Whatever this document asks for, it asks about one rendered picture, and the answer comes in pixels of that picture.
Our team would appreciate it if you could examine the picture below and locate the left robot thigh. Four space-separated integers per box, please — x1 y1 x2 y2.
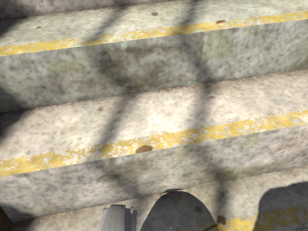
97 204 138 231

